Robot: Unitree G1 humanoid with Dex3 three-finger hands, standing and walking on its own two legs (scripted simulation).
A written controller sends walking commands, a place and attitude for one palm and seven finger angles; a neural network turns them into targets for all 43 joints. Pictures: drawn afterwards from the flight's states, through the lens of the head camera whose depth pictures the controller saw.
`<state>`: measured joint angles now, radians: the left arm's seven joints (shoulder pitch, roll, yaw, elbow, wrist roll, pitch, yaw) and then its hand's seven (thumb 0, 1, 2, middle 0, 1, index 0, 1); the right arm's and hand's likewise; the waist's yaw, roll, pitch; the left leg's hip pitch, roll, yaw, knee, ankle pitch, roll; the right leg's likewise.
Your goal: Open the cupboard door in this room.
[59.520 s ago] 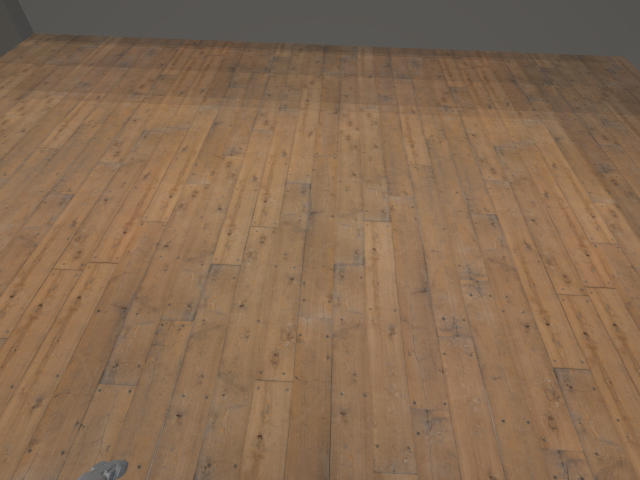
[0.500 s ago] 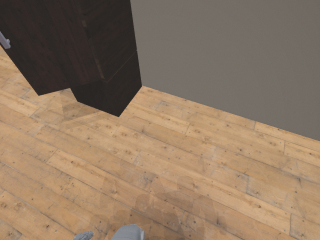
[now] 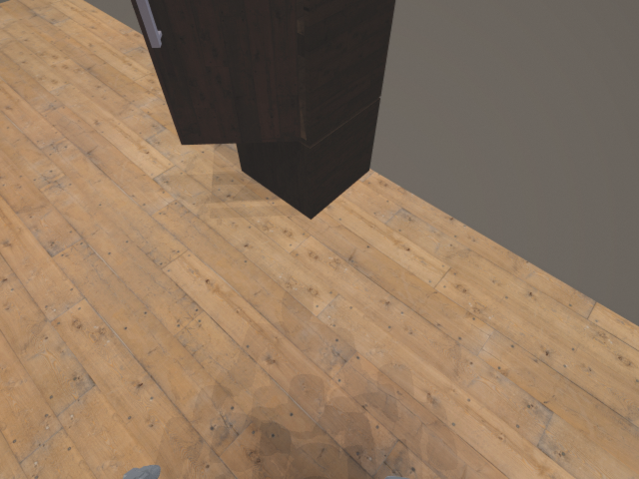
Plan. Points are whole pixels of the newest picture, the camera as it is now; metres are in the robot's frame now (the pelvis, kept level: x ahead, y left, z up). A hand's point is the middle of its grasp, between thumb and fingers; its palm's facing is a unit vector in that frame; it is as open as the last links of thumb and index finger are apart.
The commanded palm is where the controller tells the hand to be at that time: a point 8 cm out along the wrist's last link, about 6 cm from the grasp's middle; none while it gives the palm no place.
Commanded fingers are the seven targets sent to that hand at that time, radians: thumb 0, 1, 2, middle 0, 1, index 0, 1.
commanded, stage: turn to face it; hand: left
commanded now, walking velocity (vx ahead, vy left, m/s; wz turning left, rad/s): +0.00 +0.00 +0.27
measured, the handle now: (147, 7) +1.04 +0.46 +0.07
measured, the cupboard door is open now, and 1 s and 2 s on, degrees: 45 45 45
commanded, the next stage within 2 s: take the last steps up to it in 0.14 s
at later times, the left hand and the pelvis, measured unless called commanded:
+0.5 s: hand out of the picture -0.03 +0.21 -0.19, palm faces +0.26 -0.95 -0.19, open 7.3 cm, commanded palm none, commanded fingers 0.00 0.90 0.90 -0.20 -0.30 -0.20 -0.30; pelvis +0.02 +0.02 -0.01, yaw +11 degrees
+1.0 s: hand (183, 388) +0.26 +0.23 -0.16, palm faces +0.19 -0.97 -0.18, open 7.3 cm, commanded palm none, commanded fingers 0.00 0.90 0.90 -0.20 -0.30 -0.20 -0.30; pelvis +0.16 +0.04 -0.01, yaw +13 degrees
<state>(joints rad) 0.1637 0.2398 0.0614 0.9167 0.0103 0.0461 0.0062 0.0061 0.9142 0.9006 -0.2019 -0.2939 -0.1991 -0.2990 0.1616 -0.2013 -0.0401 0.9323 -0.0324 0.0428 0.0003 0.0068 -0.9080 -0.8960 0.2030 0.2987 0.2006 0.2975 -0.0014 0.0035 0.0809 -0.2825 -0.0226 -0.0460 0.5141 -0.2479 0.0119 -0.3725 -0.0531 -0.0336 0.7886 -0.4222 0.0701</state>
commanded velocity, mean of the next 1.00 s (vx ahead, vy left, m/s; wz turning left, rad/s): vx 0.23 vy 0.07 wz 0.12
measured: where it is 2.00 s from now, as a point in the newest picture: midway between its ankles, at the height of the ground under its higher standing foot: (270, 370)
